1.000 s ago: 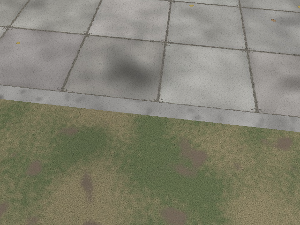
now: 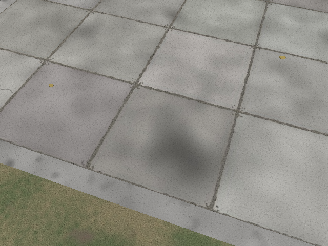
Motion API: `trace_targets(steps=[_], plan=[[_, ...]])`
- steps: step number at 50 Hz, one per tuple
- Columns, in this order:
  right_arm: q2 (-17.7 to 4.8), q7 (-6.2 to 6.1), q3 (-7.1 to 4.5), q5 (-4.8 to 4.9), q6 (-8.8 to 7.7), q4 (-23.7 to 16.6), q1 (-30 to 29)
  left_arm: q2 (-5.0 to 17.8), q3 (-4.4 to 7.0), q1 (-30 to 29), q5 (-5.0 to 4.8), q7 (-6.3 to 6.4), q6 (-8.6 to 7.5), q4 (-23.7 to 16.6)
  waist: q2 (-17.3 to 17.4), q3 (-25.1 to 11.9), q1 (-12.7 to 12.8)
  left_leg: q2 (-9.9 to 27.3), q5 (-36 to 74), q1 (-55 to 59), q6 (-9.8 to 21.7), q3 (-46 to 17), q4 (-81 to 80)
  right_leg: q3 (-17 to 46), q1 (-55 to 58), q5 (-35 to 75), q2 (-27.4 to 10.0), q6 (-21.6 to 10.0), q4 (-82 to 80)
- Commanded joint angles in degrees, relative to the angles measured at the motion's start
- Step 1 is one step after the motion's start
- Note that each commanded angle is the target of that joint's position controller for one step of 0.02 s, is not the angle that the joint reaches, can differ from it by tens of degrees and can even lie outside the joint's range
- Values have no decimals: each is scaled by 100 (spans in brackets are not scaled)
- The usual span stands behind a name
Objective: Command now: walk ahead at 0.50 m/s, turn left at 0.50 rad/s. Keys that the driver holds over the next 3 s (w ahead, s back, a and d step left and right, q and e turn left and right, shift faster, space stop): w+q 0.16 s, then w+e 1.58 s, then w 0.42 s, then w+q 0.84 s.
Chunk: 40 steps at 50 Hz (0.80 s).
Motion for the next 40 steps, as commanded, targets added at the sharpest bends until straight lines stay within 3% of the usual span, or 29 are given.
trace_targets(steps=[1, 2, 3, 4, 5, 6, 9, 11, 14, 17, 21, 23, 24, 25, 26, 27, 28, 29, 30, 31, 32, 33, 35, 38, 40], plan=[[-1929, -127, -576, 54, -29, 83, 1979, 50, -139, 353, 189, -89, -248, -757, 1503, -1833, -453, 1768, -892, 5152, 1767, -4316, -998, 758, -4169, -287, 518, -26, 4909], [-1463, -135, -436, -9, -60, 22, 2224, 543, -49, -283, -63, -180, -512, -840, 927, -2188, -855, 1874, -1166, 5417, 1705, -4972, -1644, 1869, -4836, -489, 468, -185, 5427], [-1164, -157, -362, -47, -102, 11, 1973, 750, 7, -793, -235, -216, -638, -1009, 724, -1432, -884, 1687, -684, 4916, 1401, -4086, -1657, 1873, -5270, 25, 176, -339, 5320], [-986, -160, -304, -30, -128, -107, 1534, 729, 2, -928, -166, -185, -684, -1020, 151, -1017, -646, 1447, -154, 4048, 1199, -3378, -1671, 1843, -5031, 534, -93, -396, 4839], [-797, -157, -244, -44, -126, -230, 1112, 768, 61, -977, -19, -138, -657, -986, -78, -687, -406, 1244, 413, 3161, 1076, -2856, -1771, 1801, -4601, 786, -255, -352, 4339], [-688, -175, -195, -95, -131, -330, 913, 797, 106, -874, 25, -127, -572, -1003, -2, -601, -194, 1114, 751, 2620, 1053, -2609, -1917, 1842, -4170, 927, -368, -307, 4081], [-846, -266, -210, -70, -150, -364, 946, 592, 104, -789, 86, -104, -363, -1053, 91, -392, -15, 966, 1310, 1957, 1059, -2077, -2183, 1670, -3944, 1265, -392, -57, 3271], [-895, -336, -208, -80, -169, -266, 1164, 482, 59, -1071, 103, -107, -311, -1110, 185, -245, -138, 866, 1701, 1870, 940, -1643, -2299, 1535, -4066, 2018, -398, 45, 2523], [-874, -363, -173, -87, -174, -147, 1394, 372, -3, -1556, 40, -169, -319, -1197, 318, -128, -389, 638, 1568, 1912, 599, -1108, -2346, 1403, -3901, 3298, -303, -64, 1388], [-939, -354, -161, -105, -211, -7, 1590, 381, -48, -2029, -44, -250, -335, -1329, 322, 59, -625, 793, 990, 2218, 474, -1019, -2491, 1332, -3869, 3916, -196, -223, 749], [-985, -367, -170, -131, -150, 188, 1749, 463, -71, -2373, -87, -405, -361, -1555, 232, 263, -700, 1219, 1548, 3389, 399, -904, -2199, 1388, -4536, 3256, -82, -484, 432], [-1039, -404, -184, -132, -87, 195, 1669, 503, -69, -2281, -94, -500, -376, -1613, 293, 164, -578, 1318, 2595, 3750, 285, -724, -1822, 1295, -4425, 2709, 76, -649, 364], [-1101, -425, -195, -139, -62, 156, 1562, 588, -33, -2059, -81, -521, -367, -1586, 394, -44, -436, 1289, 3612, 3808, 210, -602, -1493, 1135, -4023, 2450, 249, -740, 389], [-1167, -448, -205, -145, -27, 120, 1486, 729, 38, -1671, -61, -516, -345, -1508, 505, -357, -228, 1232, 4674, 3839, 138, -498, -976, 952, -3436, 2231, 466, -839, 447], [-1188, -469, -191, -139, 23, 66, 1335, 933, 157, -895, -43, -496, -324, -1317, 438, -774, 204, 1031, 5232, 3631, -3, -279, 20, 825, -2414, 2405, 686, -997, 227], [-1150, -505, -145, -171, 9, -64, 1282, 1264, 279, 9, 1, -442, -289, -1172, 105, -1334, 595, 861, 4144, 2503, -200, -158, 1509, 1740, -778, 2729, 108, -1327, 274], [-485, -395, 69, -261, -145, -198, 1956, 1785, 408, 509, -6, -423, -279, -1151, -1269, -2106, 293, -235, 200, -4, -691, -154, 3882, 4555, 1519, 2217, -1324, -2458, 103], [-646, -303, 84, -190, -333, -143, 1789, 1336, 288, 665, -84, -411, -243, -1055, -1250, -2401, 452, -495, -2414, -1071, -659, -950, 4535, 5929, 2118, 1466, -1557, -2572, -776], [-985, -229, 5, 28, -472, -356, 1209, 1090, 223, 309, -76, -365, -217, -1157, -909, -1533, 502, -104, -2069, -1624, -536, -1140, 4608, 5213, 1523, 1069, -1382, -2229, -918], [-993, -230, 22, 45, -535, -468, 820, 973, 181, -111, -40, -342, -197, -1303, -297, -946, 370, 155, -1620, -1539, -484, -1030, 4211, 4559, 578, 1320, -1174, -2031, -1038], [-976, -260, -7, -73, -539, -494, 686, 860, 136, -416, -14, -341, -183, -1403, 68, -510, 150, 316, -1403, -1279, -526, -947, 3686, 4126, -320, 1845, -993, -1946, -1176], [-993, -296, -53, -164, -488, -523, 741, 787, 96, -573, 34, -326, -189, -1485, 21, -377, -56, 455, -1273, -863, -584, -939, 3321, 3836, -903, 2348, -826, -1909, -1309], [-851, -339, -53, -211, -365, -543, 956, 815, 101, -690, 16, -290, -172, -1575, -240, -311, -273, 527, -1219, -510, -744, -843, 2773, 3474, -1506, 2828, -617, -1919, -1468], [-690, -398, 0, -234, -279, -722, 560, 1069, 189, -493, -29, -188, -171, -1592, -338, -213, -186, 429, -375, -408, -998, -657, 1695, 2976, -1994, 3251, -377, -1829, -1537], [-566, -385, 46, -226, -294, -849, 117, 1102, 215, -322, -79, -138, -128, -1575, -392, -197, -8, 263, 499, -113, -1049, -633, 748, 2746, -2161, 3010, -132, -1606, -1445]])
